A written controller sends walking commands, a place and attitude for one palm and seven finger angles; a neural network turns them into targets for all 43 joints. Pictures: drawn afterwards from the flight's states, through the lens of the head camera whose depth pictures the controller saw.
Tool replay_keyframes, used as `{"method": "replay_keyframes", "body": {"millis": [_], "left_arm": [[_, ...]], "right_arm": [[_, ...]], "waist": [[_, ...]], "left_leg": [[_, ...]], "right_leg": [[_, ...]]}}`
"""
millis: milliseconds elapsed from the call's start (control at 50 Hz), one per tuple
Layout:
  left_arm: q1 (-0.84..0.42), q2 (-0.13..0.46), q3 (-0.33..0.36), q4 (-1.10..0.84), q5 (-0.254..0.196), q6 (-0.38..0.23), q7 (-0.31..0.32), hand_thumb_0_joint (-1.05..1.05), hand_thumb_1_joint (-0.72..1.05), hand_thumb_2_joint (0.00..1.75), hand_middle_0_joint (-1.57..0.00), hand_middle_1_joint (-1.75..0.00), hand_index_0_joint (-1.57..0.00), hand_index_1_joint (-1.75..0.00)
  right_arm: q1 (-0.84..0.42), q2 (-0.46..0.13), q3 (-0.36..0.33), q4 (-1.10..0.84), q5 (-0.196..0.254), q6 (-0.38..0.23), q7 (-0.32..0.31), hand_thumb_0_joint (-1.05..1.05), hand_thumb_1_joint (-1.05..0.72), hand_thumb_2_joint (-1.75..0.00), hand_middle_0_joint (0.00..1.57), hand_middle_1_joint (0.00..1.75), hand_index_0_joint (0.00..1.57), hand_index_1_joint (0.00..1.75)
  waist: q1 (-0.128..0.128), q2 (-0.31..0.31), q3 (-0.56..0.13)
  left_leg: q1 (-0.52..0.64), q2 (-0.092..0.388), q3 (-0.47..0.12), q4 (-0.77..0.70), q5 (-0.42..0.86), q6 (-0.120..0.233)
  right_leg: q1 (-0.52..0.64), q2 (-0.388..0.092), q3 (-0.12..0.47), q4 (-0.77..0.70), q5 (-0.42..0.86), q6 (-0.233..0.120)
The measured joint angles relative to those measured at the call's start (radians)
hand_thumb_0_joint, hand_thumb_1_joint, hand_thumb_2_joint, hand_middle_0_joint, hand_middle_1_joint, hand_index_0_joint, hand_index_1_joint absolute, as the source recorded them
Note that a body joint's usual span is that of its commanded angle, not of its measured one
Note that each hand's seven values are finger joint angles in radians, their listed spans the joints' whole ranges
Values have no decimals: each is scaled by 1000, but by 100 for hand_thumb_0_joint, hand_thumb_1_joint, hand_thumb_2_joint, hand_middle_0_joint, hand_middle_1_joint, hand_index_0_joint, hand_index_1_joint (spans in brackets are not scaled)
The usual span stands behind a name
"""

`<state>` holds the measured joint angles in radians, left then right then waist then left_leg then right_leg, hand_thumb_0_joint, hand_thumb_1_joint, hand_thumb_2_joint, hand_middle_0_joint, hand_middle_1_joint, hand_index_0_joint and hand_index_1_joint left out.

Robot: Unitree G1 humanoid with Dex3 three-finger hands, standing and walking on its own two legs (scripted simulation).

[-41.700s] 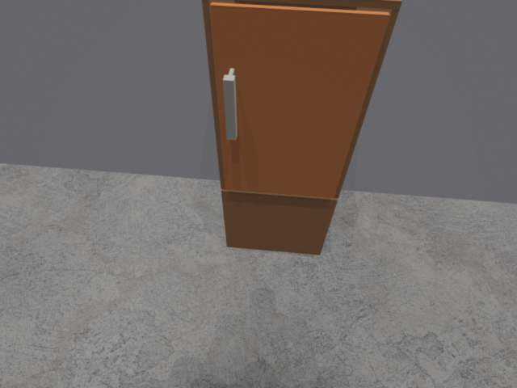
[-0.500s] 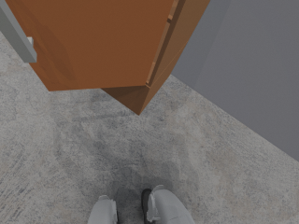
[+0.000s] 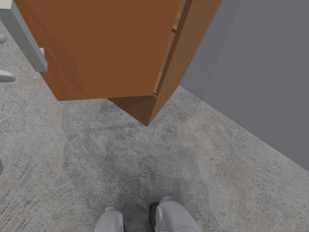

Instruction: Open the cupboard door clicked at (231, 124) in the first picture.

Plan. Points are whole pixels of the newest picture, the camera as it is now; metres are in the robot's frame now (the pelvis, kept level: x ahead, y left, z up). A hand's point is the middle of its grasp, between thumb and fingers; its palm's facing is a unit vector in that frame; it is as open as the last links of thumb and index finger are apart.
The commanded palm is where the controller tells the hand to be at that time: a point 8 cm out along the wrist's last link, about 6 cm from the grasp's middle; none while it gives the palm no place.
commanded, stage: slide the fingers in behind the handle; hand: left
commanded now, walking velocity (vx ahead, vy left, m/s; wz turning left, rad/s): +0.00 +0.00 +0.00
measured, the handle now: (27, 34) +0.56 +0.25 +0.08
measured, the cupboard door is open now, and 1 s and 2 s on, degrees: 44 44 44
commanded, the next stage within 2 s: close the thumb around the handle in 1.54 s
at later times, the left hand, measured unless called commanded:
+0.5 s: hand (10, 48) +0.51 +0.27 +0.09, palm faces +0.05 -1.00 -0.03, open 14.0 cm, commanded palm +0.49 +0.30 +0.08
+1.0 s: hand (31, 48) +0.52 +0.23 +0.09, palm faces +0.04 -1.00 -0.02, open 14.0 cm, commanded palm +0.50 +0.26 +0.08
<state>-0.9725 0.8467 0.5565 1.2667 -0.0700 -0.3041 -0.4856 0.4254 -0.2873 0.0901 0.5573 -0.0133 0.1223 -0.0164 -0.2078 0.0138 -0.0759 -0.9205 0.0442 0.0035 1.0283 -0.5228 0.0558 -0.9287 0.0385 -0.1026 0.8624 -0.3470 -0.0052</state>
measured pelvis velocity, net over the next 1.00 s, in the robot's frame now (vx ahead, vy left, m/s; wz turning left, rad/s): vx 0.00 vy -0.01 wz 0.01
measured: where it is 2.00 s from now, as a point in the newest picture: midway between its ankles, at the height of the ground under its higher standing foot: outside the picture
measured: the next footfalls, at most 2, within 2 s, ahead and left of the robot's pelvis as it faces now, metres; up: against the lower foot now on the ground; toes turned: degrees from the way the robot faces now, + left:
none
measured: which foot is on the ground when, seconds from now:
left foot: down 0.00-1.00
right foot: down 0.00-1.00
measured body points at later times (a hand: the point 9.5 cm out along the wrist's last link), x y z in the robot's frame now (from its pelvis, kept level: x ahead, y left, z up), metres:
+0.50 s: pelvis -0.01 -0.01 +0.00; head +0.15 +0.03 +0.42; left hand +0.50 +0.32 +0.10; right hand -0.03 -0.27 -0.09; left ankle -0.03 +0.07 -0.68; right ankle +0.03 -0.13 -0.68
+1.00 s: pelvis +0.00 -0.01 +0.00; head +0.15 +0.02 +0.43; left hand +0.51 +0.29 +0.09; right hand -0.01 -0.27 -0.10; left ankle -0.03 +0.07 -0.68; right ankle +0.03 -0.13 -0.68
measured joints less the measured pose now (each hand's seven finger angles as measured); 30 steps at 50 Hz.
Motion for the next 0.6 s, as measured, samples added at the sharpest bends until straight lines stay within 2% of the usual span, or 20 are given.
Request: {"method": "replay_keyframes", "body": {"millis": [160, 400, 600], "left_arm": [[-25, -21, -37, -4, -14, -9, -4, -1, -50, 30, -30, -120, -29, -120], [-18, -44, -25, -11, 4, -13, 49, -1, -50, 30, -30, -120, -30, -120], [-4, -97, -54, -24, -16, -18, 69, -1, -50, 30, -30, -120, -30, -120]], "right_arm": [[4, -7, -3, 19, 2, 0, -8, 0, -90, -90, 20, 30, 20, 30], [7, -5, -3, 13, 0, -9, -7, 0, -90, -90, 20, 30, 20, 30], [13, 2, -6, 25, -1, -4, -1, 0, -90, -90, 20, 30, 20, 30]], "waist": [[2, -1, 4], [-12, -3, 7], [2, 5, -2]], "left_leg": [[-14, -4, -5, 4, 10, -4], [-9, 1, 6, -3, 15, -6], [12, -3, 9, -19, 16, -6]], "right_leg": [[-13, -5, -5, 8, 5, -4], [-16, 1, 6, 7, 12, -8], [1, -2, 10, 0, 8, -7]]}}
